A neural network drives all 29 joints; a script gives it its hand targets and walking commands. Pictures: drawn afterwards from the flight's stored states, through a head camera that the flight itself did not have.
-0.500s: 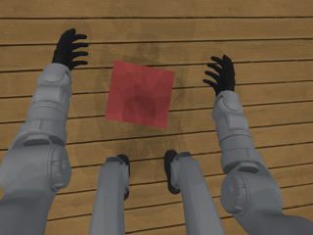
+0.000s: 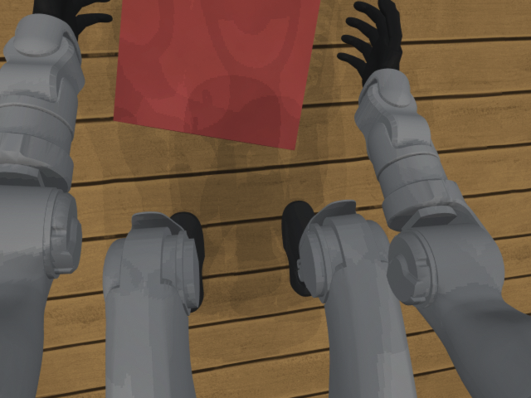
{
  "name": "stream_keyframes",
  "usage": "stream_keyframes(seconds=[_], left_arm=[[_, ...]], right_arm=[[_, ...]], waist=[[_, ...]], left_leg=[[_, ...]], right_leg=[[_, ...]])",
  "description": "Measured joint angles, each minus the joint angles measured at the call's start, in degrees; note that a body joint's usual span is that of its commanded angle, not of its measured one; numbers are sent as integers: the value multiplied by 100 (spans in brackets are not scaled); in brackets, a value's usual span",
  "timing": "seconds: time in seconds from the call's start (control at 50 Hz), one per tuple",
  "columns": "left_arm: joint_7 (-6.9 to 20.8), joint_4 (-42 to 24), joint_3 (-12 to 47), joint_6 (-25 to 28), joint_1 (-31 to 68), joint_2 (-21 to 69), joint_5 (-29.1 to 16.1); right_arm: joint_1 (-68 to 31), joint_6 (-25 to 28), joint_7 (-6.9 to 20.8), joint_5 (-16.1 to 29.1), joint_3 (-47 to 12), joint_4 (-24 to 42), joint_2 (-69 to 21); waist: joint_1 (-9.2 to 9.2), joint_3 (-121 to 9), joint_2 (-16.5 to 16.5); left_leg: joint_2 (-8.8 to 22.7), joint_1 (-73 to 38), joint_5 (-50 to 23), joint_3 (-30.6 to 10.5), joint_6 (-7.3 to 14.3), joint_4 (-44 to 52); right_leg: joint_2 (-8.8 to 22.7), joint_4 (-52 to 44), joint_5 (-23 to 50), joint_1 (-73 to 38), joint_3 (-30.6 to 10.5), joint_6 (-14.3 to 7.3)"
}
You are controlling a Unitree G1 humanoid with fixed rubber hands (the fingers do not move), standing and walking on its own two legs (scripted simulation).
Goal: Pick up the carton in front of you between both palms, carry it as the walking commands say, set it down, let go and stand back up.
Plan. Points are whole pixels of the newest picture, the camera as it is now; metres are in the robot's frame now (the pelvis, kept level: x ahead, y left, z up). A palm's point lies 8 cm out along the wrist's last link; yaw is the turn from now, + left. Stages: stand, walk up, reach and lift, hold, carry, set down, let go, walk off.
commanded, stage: reach and lift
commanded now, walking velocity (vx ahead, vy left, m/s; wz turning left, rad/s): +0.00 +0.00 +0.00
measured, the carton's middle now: (218, 69) +0.51 +0.05 -0.27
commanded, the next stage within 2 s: none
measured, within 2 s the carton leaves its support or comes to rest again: leaves its support in 0.90 s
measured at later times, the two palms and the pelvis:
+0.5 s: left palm (83, 19) +0.54 +0.21 -0.20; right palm (363, 63) +0.50 -0.14 -0.19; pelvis +0.01 +0.01 -0.02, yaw -1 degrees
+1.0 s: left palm (97, 18) +0.54 +0.19 -0.18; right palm (352, 49) +0.51 -0.11 -0.16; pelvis +0.01 +0.00 -0.03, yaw +0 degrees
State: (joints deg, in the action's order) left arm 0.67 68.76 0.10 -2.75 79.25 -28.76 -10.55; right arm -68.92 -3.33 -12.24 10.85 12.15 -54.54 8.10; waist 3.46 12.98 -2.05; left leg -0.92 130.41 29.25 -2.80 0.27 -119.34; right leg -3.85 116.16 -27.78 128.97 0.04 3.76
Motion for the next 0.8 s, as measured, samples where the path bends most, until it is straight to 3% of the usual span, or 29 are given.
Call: stream_keyframes(seconds=[0.12, 0.28, 0.48, 0.62, 0.68, 0.8], left_arm=[[-112, 168, 240, 233, 162, -53, -123], [-181, -258, 434, 253, 103, -38, -89], [-152, 178, 456, 209, 145, 185, -42], [-243, 449, 629, 319, 431, 405, -65], [-317, 632, 699, 346, 588, 483, -49], [-360, 967, 634, 119, 906, 600, 240]], right_arm=[[-477, 224, 121, 484, -374, -610, 336], [-436, 343, 89, 1012, -695, -573, 441], [-286, 412, 72, 491, -317, -723, 85], [-633, 485, 90, 400, -402, -909, -64], [-781, 535, -114, 326, -177, -1045, -161], [-843, 345, -170, -95, 538, -1014, -295]], waist=[[13, 405, -181], [-51, 562, -372], [-41, 167, -195], [-63, 238, -213], [-73, 260, -224], [-115, 216, -277]], left_leg=[[87, 142, 107, 10, 36, -414], [147, 91, 312, -1, 79, -682], [97, 109, 315, 61, 132, -579], [85, 130, 213, 36, 103, -491], [54, 134, 178, 20, 84, -460], [25, 183, 168, 0, 63, -529]], right_leg=[[-84, 371, -46, 161, 4, 45], [-137, 585, -203, 108, 23, 87], [-106, 506, -263, 93, -48, 140], [-136, 421, -163, 116, -45, 136], [-136, 398, -147, 112, -43, 132], [-218, 471, -149, 163, -68, 161]])
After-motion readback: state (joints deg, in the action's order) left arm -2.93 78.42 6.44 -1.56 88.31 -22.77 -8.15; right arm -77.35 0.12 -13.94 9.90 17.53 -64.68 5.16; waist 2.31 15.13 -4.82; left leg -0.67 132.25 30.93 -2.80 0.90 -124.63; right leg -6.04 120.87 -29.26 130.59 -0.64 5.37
